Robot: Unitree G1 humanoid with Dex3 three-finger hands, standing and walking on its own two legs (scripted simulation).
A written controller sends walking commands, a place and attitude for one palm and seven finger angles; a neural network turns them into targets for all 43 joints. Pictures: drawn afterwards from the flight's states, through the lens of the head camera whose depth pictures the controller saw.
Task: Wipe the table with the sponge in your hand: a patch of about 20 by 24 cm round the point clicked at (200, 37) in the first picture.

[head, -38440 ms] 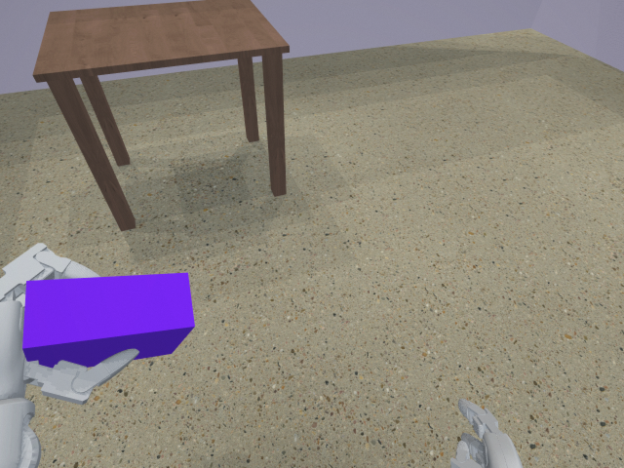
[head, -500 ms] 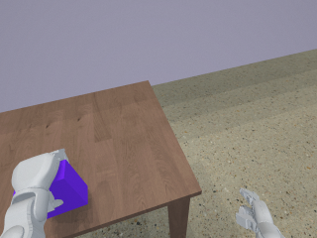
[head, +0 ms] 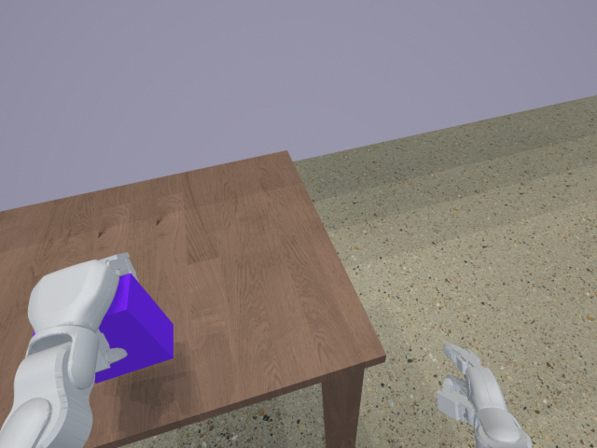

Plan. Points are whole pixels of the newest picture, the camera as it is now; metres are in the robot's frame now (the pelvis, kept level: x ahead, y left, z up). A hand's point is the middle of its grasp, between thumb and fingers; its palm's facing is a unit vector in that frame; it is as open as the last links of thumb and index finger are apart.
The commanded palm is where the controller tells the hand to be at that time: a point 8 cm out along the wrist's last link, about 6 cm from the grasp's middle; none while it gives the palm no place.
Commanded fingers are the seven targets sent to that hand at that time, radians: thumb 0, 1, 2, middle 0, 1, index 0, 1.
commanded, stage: lift the sponge slowly off the table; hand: left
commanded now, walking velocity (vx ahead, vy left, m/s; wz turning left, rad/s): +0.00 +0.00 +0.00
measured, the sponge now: (121, 338) +0.21 +0.29 +0.05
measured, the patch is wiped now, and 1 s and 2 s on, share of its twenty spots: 1.00 1.00 1.00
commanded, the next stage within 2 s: bring the sponge back beside the body in 0.56 s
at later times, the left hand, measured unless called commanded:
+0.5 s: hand (94, 298) +0.22 +0.29 +0.14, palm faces +0.11 -0.08 -0.99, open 9.8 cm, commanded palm +0.18 +0.29 +0.21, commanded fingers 0.00 0.10 1.30 -1.20 -1.60 -1.20 -1.60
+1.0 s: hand (98, 306) +0.21 +0.28 +0.13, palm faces +0.11 -0.10 -0.99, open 9.8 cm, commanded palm +0.18 +0.28 +0.20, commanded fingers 0.00 0.10 1.30 -1.20 -1.60 -1.20 -1.60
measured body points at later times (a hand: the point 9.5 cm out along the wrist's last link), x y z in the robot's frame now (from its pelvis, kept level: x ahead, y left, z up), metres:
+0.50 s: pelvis +0.00 +0.00 +0.00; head -0.02 -0.05 +0.45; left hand +0.21 +0.29 +0.19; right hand +0.26 -0.20 -0.07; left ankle +0.02 +0.13 -0.74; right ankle -0.01 -0.12 -0.74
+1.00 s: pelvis +0.00 -0.01 +0.00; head -0.02 -0.05 +0.45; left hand +0.20 +0.28 +0.18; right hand +0.26 -0.20 -0.08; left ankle +0.02 +0.13 -0.74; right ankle -0.01 -0.12 -0.74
